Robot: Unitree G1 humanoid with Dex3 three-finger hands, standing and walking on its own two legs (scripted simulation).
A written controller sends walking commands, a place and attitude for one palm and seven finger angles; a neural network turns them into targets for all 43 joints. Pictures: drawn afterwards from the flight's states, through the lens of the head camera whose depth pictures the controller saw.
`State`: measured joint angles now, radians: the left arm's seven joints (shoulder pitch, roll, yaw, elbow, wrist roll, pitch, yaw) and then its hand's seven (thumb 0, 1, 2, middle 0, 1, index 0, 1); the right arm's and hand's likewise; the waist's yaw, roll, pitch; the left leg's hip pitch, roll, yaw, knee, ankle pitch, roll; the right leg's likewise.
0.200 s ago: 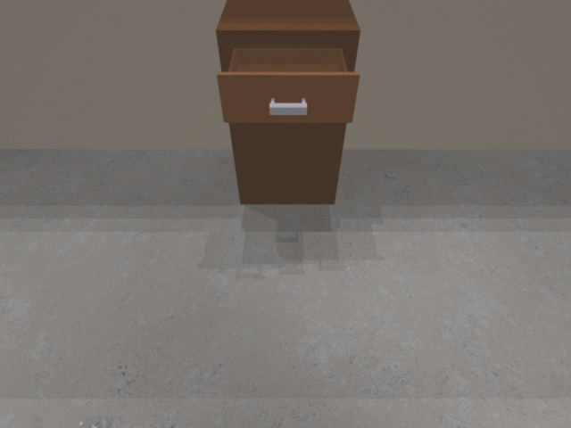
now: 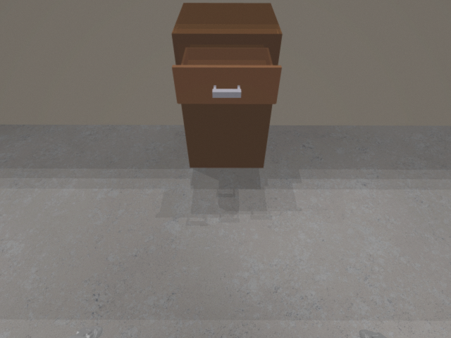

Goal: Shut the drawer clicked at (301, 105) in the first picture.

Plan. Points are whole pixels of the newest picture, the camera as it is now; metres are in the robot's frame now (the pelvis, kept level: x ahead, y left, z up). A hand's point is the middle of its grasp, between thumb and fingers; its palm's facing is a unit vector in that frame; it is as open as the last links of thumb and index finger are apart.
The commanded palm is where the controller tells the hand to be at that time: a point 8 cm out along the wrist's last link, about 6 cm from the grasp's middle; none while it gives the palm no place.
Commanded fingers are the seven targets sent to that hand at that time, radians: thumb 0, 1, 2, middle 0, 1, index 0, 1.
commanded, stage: stand and wait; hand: left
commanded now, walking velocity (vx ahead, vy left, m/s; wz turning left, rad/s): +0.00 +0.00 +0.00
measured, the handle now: (226, 90) +1.01 +0.06 -0.08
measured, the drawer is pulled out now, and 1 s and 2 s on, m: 0.21 0.21 0.21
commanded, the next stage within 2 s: look at it before walking up in 0.62 s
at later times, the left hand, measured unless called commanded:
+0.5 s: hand out of the picture +0.04 +0.24 -0.15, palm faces -0.02 -0.94 -0.34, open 7.4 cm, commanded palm none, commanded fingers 0.00 0.90 0.90 -0.20 -0.30 -0.20 -0.30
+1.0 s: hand out of the picture +0.05 +0.24 -0.15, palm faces -0.02 -0.94 -0.33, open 7.4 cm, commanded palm none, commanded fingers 0.00 0.90 0.90 -0.20 -0.30 -0.20 -0.30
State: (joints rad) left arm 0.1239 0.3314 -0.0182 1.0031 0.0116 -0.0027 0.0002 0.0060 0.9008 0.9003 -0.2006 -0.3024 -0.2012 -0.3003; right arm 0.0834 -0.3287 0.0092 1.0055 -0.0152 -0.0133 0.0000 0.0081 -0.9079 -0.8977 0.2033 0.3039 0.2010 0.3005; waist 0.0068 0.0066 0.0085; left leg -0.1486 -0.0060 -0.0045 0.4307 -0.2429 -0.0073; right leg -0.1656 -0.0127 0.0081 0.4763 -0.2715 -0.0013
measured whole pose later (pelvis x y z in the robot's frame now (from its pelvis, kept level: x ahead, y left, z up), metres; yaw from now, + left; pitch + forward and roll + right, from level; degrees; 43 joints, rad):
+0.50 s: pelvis -0.02 -0.01 +0.00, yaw +0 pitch -3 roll +0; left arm 0.17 0.34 -0.01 1.09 0.01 0.00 0.00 0.01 0.90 0.90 -0.20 -0.30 -0.20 -0.30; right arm 0.16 -0.34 0.01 1.11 -0.01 0.00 0.00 0.01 -0.91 -0.90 0.20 0.30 0.20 0.30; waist 0.00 0.01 0.03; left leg -0.15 0.02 -0.01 0.38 -0.19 -0.03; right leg -0.16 0.01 0.00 0.41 -0.21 -0.02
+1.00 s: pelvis -0.02 -0.01 +0.00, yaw +0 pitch -2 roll +0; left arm 0.15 0.33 -0.01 1.09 0.01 -0.01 0.00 0.01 0.90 0.90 -0.20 -0.30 -0.20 -0.30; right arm 0.14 -0.32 0.01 1.11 -0.01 -0.02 0.00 0.01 -0.91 -0.90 0.20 0.30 0.20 0.30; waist 0.00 0.00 0.03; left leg -0.15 0.01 -0.01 0.37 -0.18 -0.02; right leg -0.16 0.01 0.00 0.40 -0.20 -0.01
